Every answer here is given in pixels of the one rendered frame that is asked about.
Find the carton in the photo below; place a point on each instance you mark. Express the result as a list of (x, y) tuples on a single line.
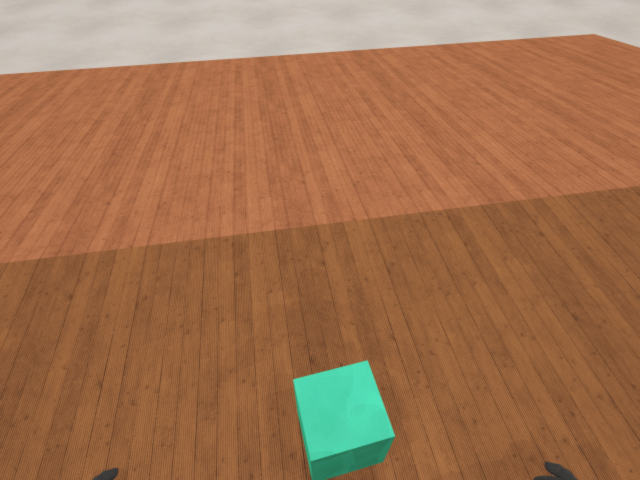
[(344, 423)]

